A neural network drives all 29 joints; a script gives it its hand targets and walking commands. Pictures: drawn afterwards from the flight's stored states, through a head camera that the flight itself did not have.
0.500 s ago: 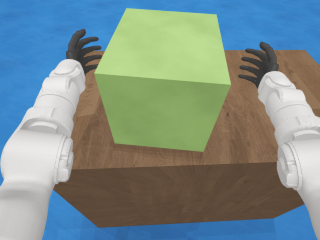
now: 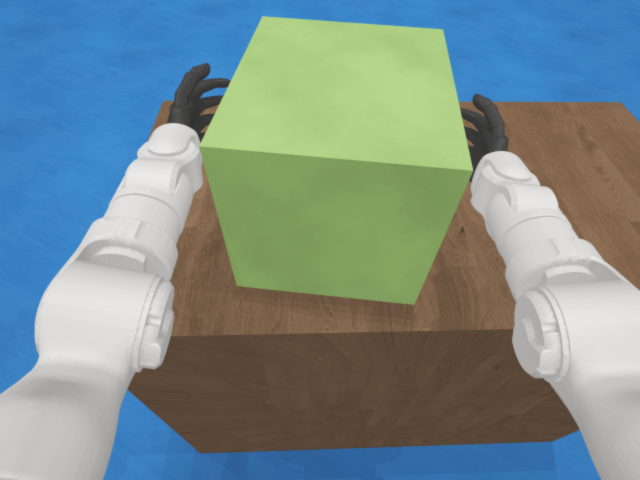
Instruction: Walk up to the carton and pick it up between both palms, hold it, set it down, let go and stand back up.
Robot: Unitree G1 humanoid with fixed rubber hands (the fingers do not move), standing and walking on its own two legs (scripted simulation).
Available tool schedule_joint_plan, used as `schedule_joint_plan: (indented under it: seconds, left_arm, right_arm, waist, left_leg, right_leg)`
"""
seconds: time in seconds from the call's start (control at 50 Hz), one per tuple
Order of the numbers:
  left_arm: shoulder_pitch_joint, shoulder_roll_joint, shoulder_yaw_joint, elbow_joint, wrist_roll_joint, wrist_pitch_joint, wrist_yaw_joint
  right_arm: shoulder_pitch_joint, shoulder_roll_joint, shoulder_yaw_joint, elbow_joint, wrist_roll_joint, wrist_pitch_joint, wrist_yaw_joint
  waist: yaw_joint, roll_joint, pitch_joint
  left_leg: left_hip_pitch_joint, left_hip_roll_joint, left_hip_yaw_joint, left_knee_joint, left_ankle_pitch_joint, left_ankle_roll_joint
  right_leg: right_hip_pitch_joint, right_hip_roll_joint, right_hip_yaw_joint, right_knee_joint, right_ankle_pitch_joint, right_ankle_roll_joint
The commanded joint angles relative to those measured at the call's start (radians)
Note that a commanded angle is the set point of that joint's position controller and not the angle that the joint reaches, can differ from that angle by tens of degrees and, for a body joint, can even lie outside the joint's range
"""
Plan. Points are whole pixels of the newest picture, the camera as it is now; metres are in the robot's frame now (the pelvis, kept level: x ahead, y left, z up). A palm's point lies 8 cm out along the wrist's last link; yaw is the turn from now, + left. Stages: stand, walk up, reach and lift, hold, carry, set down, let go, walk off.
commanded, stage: reach and lift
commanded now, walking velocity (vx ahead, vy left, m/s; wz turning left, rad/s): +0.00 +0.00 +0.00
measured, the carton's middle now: (338, 160) +0.53 -0.02 +0.12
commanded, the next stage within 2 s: none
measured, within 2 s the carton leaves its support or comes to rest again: leaves its support in 1.60 s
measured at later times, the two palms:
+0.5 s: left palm (192, 133) +0.49 +0.16 +0.19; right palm (488, 160) +0.46 -0.19 +0.17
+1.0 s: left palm (194, 131) +0.49 +0.15 +0.20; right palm (488, 159) +0.46 -0.19 +0.17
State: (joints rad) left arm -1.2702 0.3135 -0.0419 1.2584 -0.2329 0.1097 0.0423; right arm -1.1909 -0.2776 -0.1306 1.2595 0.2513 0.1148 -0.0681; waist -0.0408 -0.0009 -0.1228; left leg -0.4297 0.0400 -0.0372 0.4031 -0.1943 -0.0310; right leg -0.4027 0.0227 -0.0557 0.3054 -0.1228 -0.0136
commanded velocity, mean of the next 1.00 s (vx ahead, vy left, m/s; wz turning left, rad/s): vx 0.00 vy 0.00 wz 0.00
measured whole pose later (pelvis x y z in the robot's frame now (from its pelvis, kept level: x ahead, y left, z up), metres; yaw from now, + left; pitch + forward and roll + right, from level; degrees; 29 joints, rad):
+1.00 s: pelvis +0.00 +0.00 +0.00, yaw +0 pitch +13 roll -1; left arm -1.27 0.28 -0.03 1.26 -0.17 0.08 0.04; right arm -1.19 -0.26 -0.22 1.25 0.16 0.11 -0.10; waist -0.04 0.00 -0.13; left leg -0.43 0.04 -0.04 0.40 -0.19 -0.03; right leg -0.40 0.02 -0.06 0.31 -0.12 -0.01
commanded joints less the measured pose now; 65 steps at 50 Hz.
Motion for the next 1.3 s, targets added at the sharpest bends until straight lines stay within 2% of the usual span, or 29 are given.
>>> schedule_joint_plan:
  seconds: [0.0,0.02,0.04,0.06,0.18,0.2,0.22,0.3,0.38,0.42,0.48,0.5,0.56,0.58,0.7,0.76,0.8,0.86,0.88,0.92,0.94,1.0,1.04,1.1,1.14,1.16,1.2,1.24,1.28]
  left_arm:
    - [-0.406,0.014,0.039,-0.174,0.073,-0.021,0.012]
    - [-0.412,0.014,0.043,-0.178,0.067,-0.022,0.014]
    - [-0.419,0.020,0.054,-0.167,0.072,-0.021,0.014]
    - [-0.429,0.003,0.039,-0.185,0.065,-0.025,0.015]
    - [-0.424,-0.008,0.041,-0.158,0.060,-0.029,0.020]
    - [-0.426,-0.016,0.038,-0.161,0.061,-0.028,0.020]
    - [-0.424,-0.004,0.055,-0.148,0.065,-0.029,0.023]
    - [-0.433,-0.022,0.041,-0.151,0.063,-0.034,0.028]
    - [-0.454,-0.014,0.044,-0.110,0.051,-0.038,0.026]
    - [-0.449,-0.028,0.034,-0.119,0.052,-0.040,0.025]
    - [-0.445,-0.027,0.038,-0.099,0.049,-0.044,0.022]
    - [-0.463,-0.022,0.042,-0.088,0.050,-0.045,0.023]
    - [-0.444,-0.032,0.047,-0.118,0.063,-0.047,0.025]
    - [-0.457,-0.033,0.039,-0.118,0.060,-0.045,0.026]
    - [-0.449,-0.031,0.071,-0.093,0.071,-0.050,0.021]
    - [-0.428,-0.035,0.072,-0.091,0.077,-0.047,0.017]
    - [-0.446,-0.047,0.073,-0.102,0.074,-0.051,0.014]
    - [-0.455,-0.060,0.091,-0.111,0.100,-0.059,0.003]
    - [-0.435,-0.061,0.098,-0.084,0.107,-0.058,-0.004]
    - [-0.451,-0.073,0.099,-0.110,0.113,-0.063,-0.007]
    - [-0.446,-0.081,0.116,-0.101,0.126,-0.061,-0.012]
    - [-0.446,-0.108,0.141,-0.113,0.154,-0.064,-0.023]
    - [-0.471,-0.149,0.172,-0.118,0.182,-0.077,-0.039]
    - [-0.470,-0.310,0.214,-0.128,0.271,-0.088,-0.096]
    - [-0.456,-0.450,0.270,-0.150,0.353,-0.081,-0.151]
    - [-0.438,-0.538,0.294,-0.151,0.391,-0.070,-0.178]
    - [-0.370,-0.553,0.331,-0.156,0.411,-0.052,-0.195]
    - [-0.350,-0.578,0.333,-0.196,0.424,-0.038,-0.197]
    - [-0.343,-0.587,0.345,-0.240,0.435,-0.030,-0.195]
  right_arm:
    - [-0.434,-0.085,-0.047,-0.131,-0.078,-0.064,-0.034]
    - [-0.449,-0.072,-0.035,-0.149,-0.069,-0.063,-0.035]
    - [-0.455,-0.068,-0.039,-0.140,-0.070,-0.058,-0.036]
    - [-0.456,-0.069,-0.044,-0.142,-0.071,-0.061,-0.038]
    - [-0.469,-0.052,-0.029,-0.138,-0.054,-0.052,-0.032]
    - [-0.459,-0.054,-0.037,-0.121,-0.055,-0.051,-0.036]
    - [-0.468,-0.053,-0.032,-0.127,-0.060,-0.048,-0.035]
    - [-0.471,-0.038,-0.039,-0.138,-0.060,-0.046,-0.039]
    - [-0.490,-0.034,-0.042,-0.140,-0.074,-0.037,-0.043]
    - [-0.484,-0.029,-0.046,-0.141,-0.067,-0.037,-0.042]
    - [-0.479,-0.013,-0.035,-0.133,-0.070,-0.029,-0.038]
    - [-0.482,-0.017,-0.049,-0.128,-0.081,-0.027,-0.038]
    - [-0.478,-0.015,-0.051,-0.140,-0.080,-0.031,-0.040]
    - [-0.485,-0.018,-0.062,-0.144,-0.087,-0.034,-0.043]
    - [-0.486,0.008,-0.047,-0.155,-0.085,-0.024,-0.034]
    - [-0.482,0.006,-0.057,-0.150,-0.095,-0.023,-0.041]
    - [-0.500,0.014,-0.055,-0.170,-0.098,-0.026,-0.033]
    - [-0.490,0.039,-0.068,-0.163,-0.112,-0.028,-0.025]
    - [-0.493,0.043,-0.068,-0.165,-0.119,-0.025,-0.022]
    - [-0.486,0.052,-0.088,-0.167,-0.140,-0.031,-0.022]
    - [-0.487,0.061,-0.089,-0.163,-0.149,-0.031,-0.014]
    - [-0.491,0.084,-0.117,-0.176,-0.182,-0.038,-0.004]
    - [-0.502,0.149,-0.122,-0.187,-0.217,-0.047,0.011]
    - [-0.516,0.327,-0.141,-0.209,-0.306,-0.081,0.057]
    - [-0.497,0.511,-0.145,-0.278,-0.388,-0.100,0.098]
    - [-0.473,0.608,-0.159,-0.292,-0.433,-0.103,0.121]
    - [-0.422,0.641,-0.147,-0.285,-0.444,-0.096,0.136]
    - [-0.396,0.651,-0.145,-0.314,-0.445,-0.104,0.144]
    - [-0.395,0.653,-0.124,-0.342,-0.443,-0.110,0.148]
  waist:
    - [-0.055,0.061,-0.727]
    - [-0.036,0.047,-0.726]
    - [-0.036,0.040,-0.726]
    - [-0.047,0.062,-0.724]
    - [-0.030,0.043,-0.691]
    - [-0.041,0.046,-0.686]
    - [-0.027,0.034,-0.682]
    - [-0.032,0.042,-0.674]
    - [-0.037,0.013,-0.654]
    - [-0.042,0.032,-0.663]
    - [-0.033,0.022,-0.634]
    - [-0.045,0.014,-0.633]
    - [-0.031,0.036,-0.651]
    - [-0.043,0.036,-0.665]
    - [-0.022,0.006,-0.638]
    - [-0.033,0.007,-0.628]
    - [-0.021,0.003,-0.619]
    - [-0.029,0.006,-0.649]
    - [-0.020,0.002,-0.614]
    - [-0.039,0.007,-0.633]
    - [-0.026,-0.006,-0.617]
    - [-0.034,-0.012,-0.630]
    - [-0.022,-0.026,-0.632]
    - [-0.018,-0.028,-0.648]
    - [-0.009,-0.037,-0.669]
    - [-0.022,-0.034,-0.680]
    - [-0.018,-0.029,-0.645]
    - [-0.038,-0.006,-0.641]
    - [-0.026,0.000,-0.608]
  left_leg:
    - [0.248,-0.024,0.075,0.045,0.434,-0.046]
    - [0.244,-0.024,0.082,0.046,0.431,-0.041]
    - [0.233,-0.025,0.081,0.042,0.422,-0.040]
    - [0.236,-0.026,0.081,0.043,0.432,-0.047]
    - [0.235,-0.019,0.084,0.042,0.400,-0.037]
    - [0.244,-0.022,0.080,0.041,0.405,-0.040]
    - [0.224,-0.023,0.081,0.034,0.388,-0.034]
    - [0.216,-0.025,0.080,0.030,0.369,-0.034]
    - [0.162,-0.025,0.078,0.009,0.315,-0.018]
    - [0.188,-0.023,0.076,0.016,0.332,-0.023]
    - [0.164,-0.023,0.078,0.011,0.310,-0.016]
    - [0.153,-0.025,0.070,0.002,0.286,-0.015]
    - [0.174,-0.022,0.077,0.008,0.319,-0.019]
    - [0.186,-0.023,0.075,0.012,0.326,-0.023]
    - [0.139,-0.029,0.078,-0.007,0.293,-0.011]
    - [0.152,-0.026,0.082,-0.005,0.306,-0.011]
    - [0.152,-0.024,0.085,-0.008,0.304,-0.011]
    - [0.156,-0.028,0.090,-0.021,0.301,-0.008]
    - [0.140,-0.028,0.092,-0.025,0.284,-0.007]
    - [0.155,-0.031,0.086,-0.029,0.295,-0.009]
    - [0.158,-0.031,0.090,-0.032,0.296,-0.009]
    - [0.165,-0.035,0.097,-0.043,0.296,-0.007]
    - [0.151,-0.038,0.106,-0.052,0.290,0.000]
    - [0.182,-0.042,0.116,-0.064,0.328,-0.003]
    - [0.197,-0.052,0.121,-0.087,0.326,-0.001]
    - [0.215,-0.055,0.120,-0.096,0.333,-0.001]
    - [0.197,-0.058,0.112,-0.106,0.344,0.003]
    - [0.233,-0.057,0.102,-0.099,0.373,-0.006]
    - [0.268,-0.055,0.105,-0.083,0.400,-0.010]
  right_leg:
    - [0.229,0.021,0.000,0.058,0.479,0.048]
    - [0.238,0.023,0.001,0.060,0.478,0.051]
    - [0.245,0.021,0.003,0.063,0.475,0.053]
    - [0.240,0.022,-0.001,0.062,0.463,0.049]
    - [0.230,0.020,0.002,0.052,0.417,0.043]
    - [0.226,0.020,0.001,0.050,0.412,0.041]
    - [0.232,0.018,0.003,0.051,0.413,0.043]
    - [0.235,0.015,0.007,0.051,0.396,0.041]
    - [0.248,0.008,0.012,0.050,0.379,0.044]
    - [0.229,0.010,0.008,0.048,0.370,0.040]
    - [0.235,0.005,0.012,0.049,0.358,0.042]
    - [0.233,0.003,0.013,0.048,0.337,0.042]
    - [0.243,0.006,0.013,0.050,0.357,0.040]
    - [0.230,0.008,0.008,0.049,0.360,0.038]
    - [0.275,0.001,0.015,0.051,0.352,0.044]
    - [0.287,0.001,0.016,0.050,0.366,0.044]
    - [0.281,0.002,0.013,0.051,0.355,0.044]
    - [0.317,-0.006,0.016,0.050,0.374,0.045]
    - [0.319,-0.007,0.014,0.047,0.351,0.045]
    - [0.338,-0.006,0.012,0.049,0.370,0.043]
    - [0.334,-0.006,0.009,0.046,0.360,0.045]
    - [0.359,-0.012,0.009,0.044,0.377,0.047]
    - [0.394,-0.019,0.012,0.047,0.392,0.052]
    - [0.452,-0.030,0.005,0.055,0.469,0.056]
    - [0.528,-0.037,0.000,0.065,0.540,0.073]
    - [0.555,-0.036,-0.005,0.072,0.584,0.081]
    - [0.627,-0.036,0.000,0.088,0.661,0.095]
    - [0.642,-0.027,-0.009,0.091,0.665,0.093]
    - [0.626,-0.022,-0.013,0.088,0.664,0.094]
